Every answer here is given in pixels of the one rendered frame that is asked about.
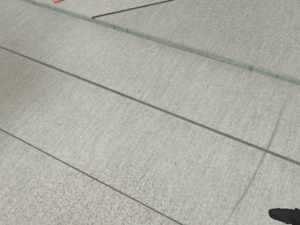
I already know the robot right hand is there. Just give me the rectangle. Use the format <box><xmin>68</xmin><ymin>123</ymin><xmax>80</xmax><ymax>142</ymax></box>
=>
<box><xmin>268</xmin><ymin>208</ymin><xmax>300</xmax><ymax>225</ymax></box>

